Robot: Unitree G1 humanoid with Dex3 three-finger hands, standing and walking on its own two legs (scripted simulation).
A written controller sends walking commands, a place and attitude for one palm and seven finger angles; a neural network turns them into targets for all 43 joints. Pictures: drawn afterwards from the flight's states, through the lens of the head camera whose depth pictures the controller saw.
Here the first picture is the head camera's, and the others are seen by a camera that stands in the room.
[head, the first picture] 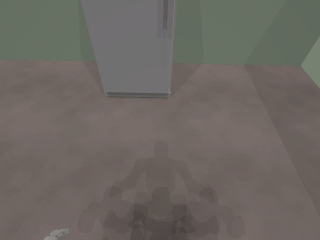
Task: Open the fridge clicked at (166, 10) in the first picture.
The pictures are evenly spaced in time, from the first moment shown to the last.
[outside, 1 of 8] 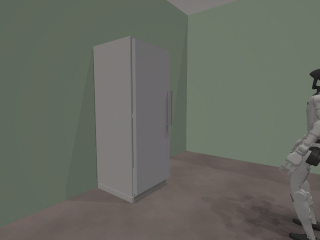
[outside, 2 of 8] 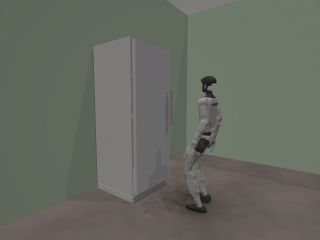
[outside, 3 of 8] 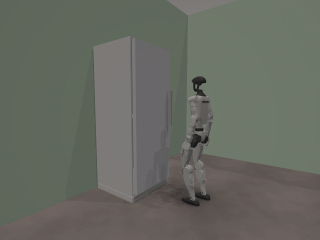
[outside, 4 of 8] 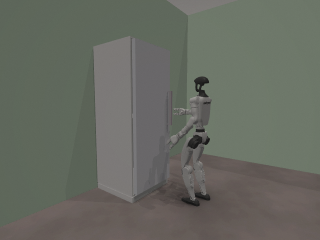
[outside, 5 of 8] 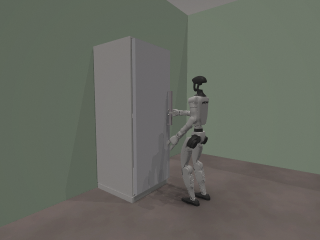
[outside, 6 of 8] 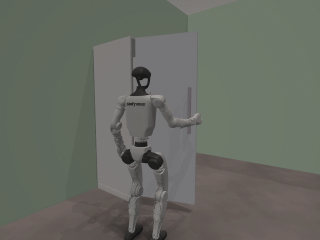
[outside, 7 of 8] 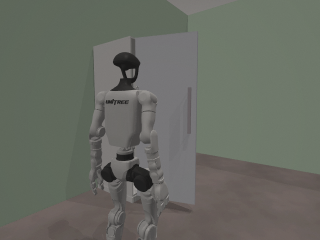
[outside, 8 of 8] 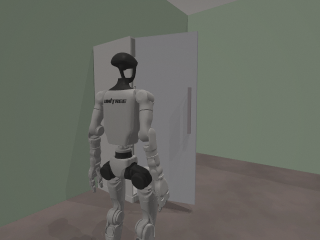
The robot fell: no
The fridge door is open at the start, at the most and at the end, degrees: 0 77 71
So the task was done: yes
